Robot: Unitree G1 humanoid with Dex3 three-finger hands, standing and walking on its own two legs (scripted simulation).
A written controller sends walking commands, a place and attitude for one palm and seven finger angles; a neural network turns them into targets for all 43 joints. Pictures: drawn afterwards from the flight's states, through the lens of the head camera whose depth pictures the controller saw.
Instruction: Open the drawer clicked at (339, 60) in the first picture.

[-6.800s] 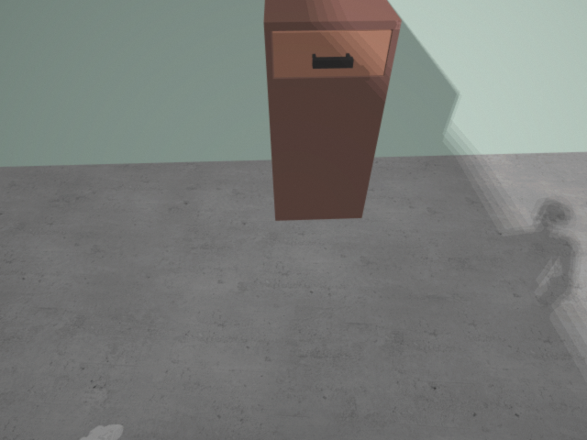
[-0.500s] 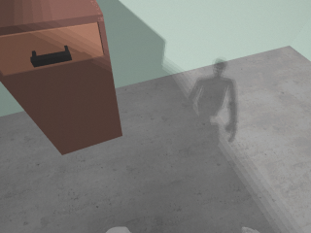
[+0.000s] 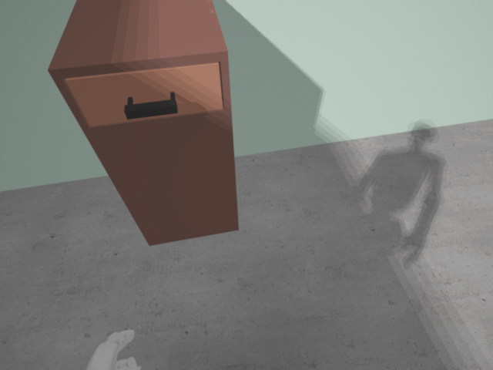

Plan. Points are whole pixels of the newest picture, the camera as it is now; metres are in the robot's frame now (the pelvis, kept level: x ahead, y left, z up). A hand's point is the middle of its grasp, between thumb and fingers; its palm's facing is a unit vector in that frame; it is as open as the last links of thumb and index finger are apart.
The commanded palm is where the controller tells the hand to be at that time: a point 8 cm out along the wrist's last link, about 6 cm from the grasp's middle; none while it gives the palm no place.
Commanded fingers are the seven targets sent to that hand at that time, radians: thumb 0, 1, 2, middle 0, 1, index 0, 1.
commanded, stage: turn to face it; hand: left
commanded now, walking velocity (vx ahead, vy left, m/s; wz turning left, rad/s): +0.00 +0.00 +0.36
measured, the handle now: (151, 103) +0.72 +0.26 +0.01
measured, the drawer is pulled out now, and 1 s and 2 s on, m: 0.00 0.00 0.00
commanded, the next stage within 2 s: take the last steps up to it in 0.20 s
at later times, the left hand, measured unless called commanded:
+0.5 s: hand out of the picture -0.07 +0.19 -0.18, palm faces +0.28 -0.94 -0.21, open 7.4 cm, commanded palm none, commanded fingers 0.00 0.90 0.90 -0.20 -0.30 -0.20 -0.30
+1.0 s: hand (151, 344) +0.20 +0.20 -0.18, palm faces +0.12 -0.97 -0.20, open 7.4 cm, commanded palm none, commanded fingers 0.00 0.90 0.90 -0.20 -0.30 -0.20 -0.30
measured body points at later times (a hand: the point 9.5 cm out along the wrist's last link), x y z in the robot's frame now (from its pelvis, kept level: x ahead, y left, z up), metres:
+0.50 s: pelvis +0.00 +0.00 -0.01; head +0.01 +0.01 +0.44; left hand -0.08 +0.24 -0.16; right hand +0.13 -0.23 -0.14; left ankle -0.05 +0.11 -0.74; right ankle +0.00 -0.13 -0.74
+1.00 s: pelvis +0.14 +0.00 -0.02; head +0.17 +0.00 +0.43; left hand +0.19 +0.25 -0.16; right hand +0.05 -0.23 -0.17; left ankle -0.05 +0.11 -0.73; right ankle +0.26 -0.09 -0.74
